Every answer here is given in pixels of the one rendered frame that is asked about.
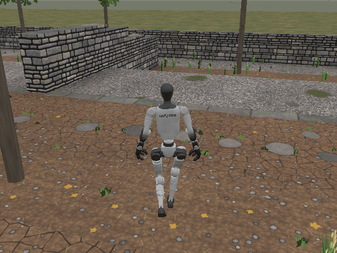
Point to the robot right upper arm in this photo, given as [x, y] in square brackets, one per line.
[187, 120]

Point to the robot left upper arm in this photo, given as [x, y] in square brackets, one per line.
[148, 121]

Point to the robot right hand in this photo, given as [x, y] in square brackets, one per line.
[194, 153]

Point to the robot left hand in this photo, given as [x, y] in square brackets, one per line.
[138, 152]

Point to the robot left forearm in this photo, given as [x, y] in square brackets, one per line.
[141, 141]

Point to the humanoid robot head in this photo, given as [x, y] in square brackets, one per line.
[167, 92]

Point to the robot right foot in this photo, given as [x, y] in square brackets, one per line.
[169, 203]

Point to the robot right forearm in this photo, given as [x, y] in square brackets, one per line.
[193, 140]

